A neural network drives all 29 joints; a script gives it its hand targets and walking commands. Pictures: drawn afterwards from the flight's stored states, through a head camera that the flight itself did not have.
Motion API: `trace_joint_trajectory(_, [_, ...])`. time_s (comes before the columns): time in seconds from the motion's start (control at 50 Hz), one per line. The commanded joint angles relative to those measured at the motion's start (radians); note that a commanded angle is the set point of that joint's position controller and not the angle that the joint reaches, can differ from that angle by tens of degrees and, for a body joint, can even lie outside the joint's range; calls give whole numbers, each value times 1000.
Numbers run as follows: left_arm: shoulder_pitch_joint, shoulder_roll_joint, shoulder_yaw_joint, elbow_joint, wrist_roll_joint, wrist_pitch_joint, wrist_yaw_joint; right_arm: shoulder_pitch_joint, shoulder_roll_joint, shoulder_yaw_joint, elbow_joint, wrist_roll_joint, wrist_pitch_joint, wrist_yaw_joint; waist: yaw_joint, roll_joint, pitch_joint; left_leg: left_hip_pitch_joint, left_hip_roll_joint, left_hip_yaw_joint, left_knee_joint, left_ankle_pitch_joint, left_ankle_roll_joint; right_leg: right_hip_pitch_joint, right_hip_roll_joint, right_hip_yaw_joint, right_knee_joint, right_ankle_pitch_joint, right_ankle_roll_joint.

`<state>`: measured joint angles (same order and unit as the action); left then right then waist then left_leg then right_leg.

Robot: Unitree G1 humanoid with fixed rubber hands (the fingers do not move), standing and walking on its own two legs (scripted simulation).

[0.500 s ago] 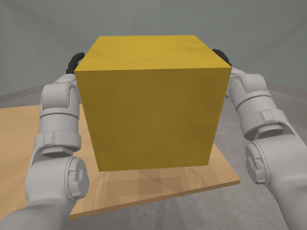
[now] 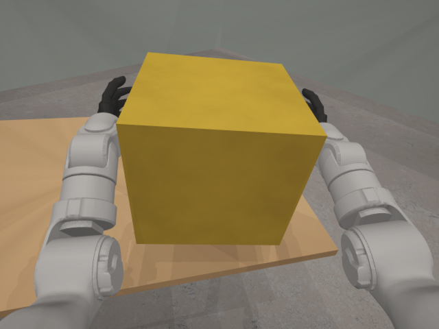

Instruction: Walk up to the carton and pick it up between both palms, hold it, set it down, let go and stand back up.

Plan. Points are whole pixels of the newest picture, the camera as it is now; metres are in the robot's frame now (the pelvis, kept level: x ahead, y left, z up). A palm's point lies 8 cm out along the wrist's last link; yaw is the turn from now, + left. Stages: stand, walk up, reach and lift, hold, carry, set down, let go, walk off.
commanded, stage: set down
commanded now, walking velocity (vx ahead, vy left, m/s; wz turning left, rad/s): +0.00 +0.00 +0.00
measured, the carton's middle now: (213, 148) +0.41 +0.02 +0.18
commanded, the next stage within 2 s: none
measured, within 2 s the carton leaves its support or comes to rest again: neither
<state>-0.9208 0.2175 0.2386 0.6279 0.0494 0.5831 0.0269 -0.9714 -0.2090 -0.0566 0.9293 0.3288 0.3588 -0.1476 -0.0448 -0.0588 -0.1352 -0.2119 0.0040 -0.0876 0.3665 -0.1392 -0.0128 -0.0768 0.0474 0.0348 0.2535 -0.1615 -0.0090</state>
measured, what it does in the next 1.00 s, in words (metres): stands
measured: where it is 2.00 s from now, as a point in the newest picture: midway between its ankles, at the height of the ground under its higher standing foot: outside the picture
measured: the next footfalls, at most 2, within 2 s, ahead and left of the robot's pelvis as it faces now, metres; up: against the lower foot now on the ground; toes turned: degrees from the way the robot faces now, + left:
none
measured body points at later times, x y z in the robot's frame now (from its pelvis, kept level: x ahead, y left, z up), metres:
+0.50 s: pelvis +0.02 +0.00 +0.00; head -0.03 +0.02 +0.45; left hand +0.42 +0.21 +0.21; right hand +0.44 -0.15 +0.20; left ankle +0.04 +0.12 -0.75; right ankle -0.02 -0.12 -0.75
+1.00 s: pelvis +0.01 +0.00 +0.00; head -0.02 +0.02 +0.45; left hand +0.43 +0.20 +0.19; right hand +0.43 -0.16 +0.18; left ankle +0.04 +0.12 -0.75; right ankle -0.02 -0.12 -0.75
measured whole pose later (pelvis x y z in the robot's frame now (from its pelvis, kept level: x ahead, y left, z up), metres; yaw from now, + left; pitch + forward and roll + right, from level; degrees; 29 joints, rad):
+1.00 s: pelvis +0.01 +0.00 +0.00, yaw -1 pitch +0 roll -1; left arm -0.87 0.19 0.31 0.77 0.08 0.39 -0.03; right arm -0.89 -0.14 -0.16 0.94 0.17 0.27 -0.13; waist 0.01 -0.04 -0.09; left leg -0.19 0.01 -0.06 0.33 -0.14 -0.02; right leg -0.08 0.04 0.04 0.27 -0.18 -0.01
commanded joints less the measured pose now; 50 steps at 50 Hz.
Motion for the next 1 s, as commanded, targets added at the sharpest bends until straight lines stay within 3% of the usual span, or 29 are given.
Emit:
trace_joint_trajectory(0.0, [-911,-747,-406,-297,-156,-89,-119,-1080,659,264,-492,111,-87,108,4,184,-563,406,-25,47,42,401,-56,-7,19,-43,-17,238,21])
trace_joint_trajectory(0.18, [-811,-704,-359,-242,-121,-88,-144,-983,666,281,-442,104,-69,98,15,121,-491,363,-30,51,29,408,-40,34,19,-34,-9,320,49])
trace_joint_trajectory(0.2, [-740,-662,-272,-157,-46,-89,-140,-933,606,253,-373,72,-67,118,80,127,-429,325,-36,41,12,313,-28,3,13,-49,-25,192,50])
trace_joint_trajectory(0.22, [-741,-659,-278,-156,-53,-92,-141,-937,619,243,-371,54,-73,128,59,87,-418,309,-30,52,-5,288,-21,-8,19,-50,-22,185,51])
trace_joint_trajectory(0.24, [-734,-665,-278,-158,-53,-98,-145,-933,625,231,-376,38,-83,131,67,85,-426,311,-28,52,-3,298,-18,5,18,-49,-21,194,48])
trace_joint_trajectory(0.34, [-786,-711,-340,-223,-96,-135,-151,-967,679,250,-471,18,-121,120,31,87,-524,343,-41,58,33,414,-34,69,20,-48,12,380,56])
trace_joint_trajectory(0.42, [-785,-714,-359,-225,-104,-157,-160,-946,700,255,-487,-7,-135,106,13,98,-524,339,-48,55,39,422,-40,91,9,-48,23,441,61])
trace_joint_trajectory(0.58, [-757,-707,-358,-198,-97,-187,-174,-903,711,253,-478,-44,-150,99,14,120,-510,325,-53,52,41,435,-52,111,1,-54,40,477,62])
trace_joint_trajectory(0.6, [-780,-716,-389,-248,-117,-191,-174,-899,722,259,-489,-18,-151,93,-10,126,-532,349,-42,62,48,499,-63,113,8,-43,47,523,65])
trace_joint_trajectory(0.68, [-771,-715,-395,-255,-121,-190,-175,-908,727,299,-521,9,-142,81,7,132,-537,355,-44,59,67,569,-74,123,16,-46,52,567,66])
trace_joint_trajectory(0.84, [-725,-652,-265,-60,-51,-196,-203,-883,688,188,-377,-72,-140,114,52,95,-406,277,-31,92,-16,327,-38,74,4,-50,3,287,58])
trace_joint_trajectory(0.98, [-832,-682,-270,-46,-63,-280,-174,-945,727,146,-372,-132,-212,148,81,112,-534,301,-29,114,-16,335,-43,56,2,-63,10,264,45])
